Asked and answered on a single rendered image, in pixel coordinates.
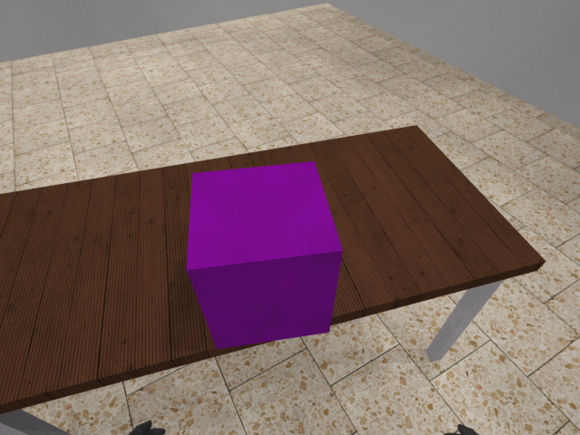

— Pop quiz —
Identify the carton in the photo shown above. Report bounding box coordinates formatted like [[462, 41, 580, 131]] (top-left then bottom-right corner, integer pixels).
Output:
[[187, 161, 343, 349]]

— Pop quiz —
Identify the table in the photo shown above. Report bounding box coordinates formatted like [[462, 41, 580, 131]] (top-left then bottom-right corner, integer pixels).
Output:
[[0, 125, 546, 435]]

